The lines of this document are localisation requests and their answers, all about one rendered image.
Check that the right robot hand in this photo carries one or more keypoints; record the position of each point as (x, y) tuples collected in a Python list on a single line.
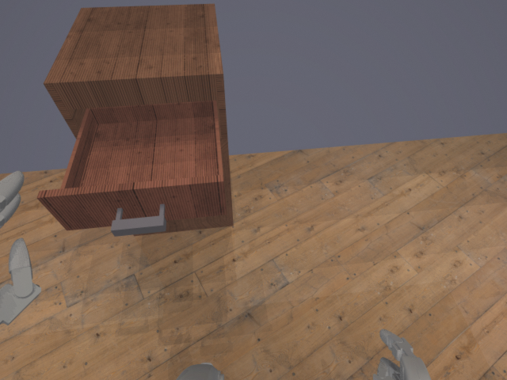
[(411, 366)]

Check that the left robot hand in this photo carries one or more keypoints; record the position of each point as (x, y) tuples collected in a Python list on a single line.
[(15, 298)]

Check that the handle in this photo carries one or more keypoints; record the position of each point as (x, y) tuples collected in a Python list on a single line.
[(145, 225)]

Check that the drawer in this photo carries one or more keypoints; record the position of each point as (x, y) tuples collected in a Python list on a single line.
[(137, 157)]

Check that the cabinet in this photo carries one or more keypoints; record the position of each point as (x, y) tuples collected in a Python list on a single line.
[(143, 55)]

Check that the left robot thigh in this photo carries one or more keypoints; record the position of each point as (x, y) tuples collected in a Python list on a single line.
[(201, 372)]

